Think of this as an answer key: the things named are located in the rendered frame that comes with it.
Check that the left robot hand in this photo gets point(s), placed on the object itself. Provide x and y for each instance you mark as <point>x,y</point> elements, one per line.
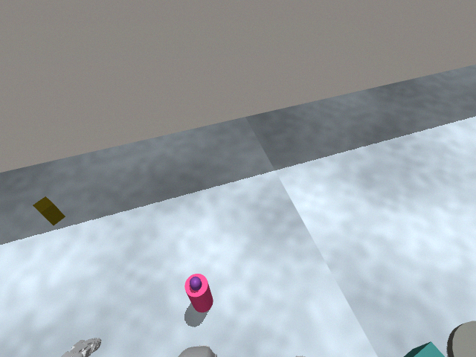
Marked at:
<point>84,348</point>

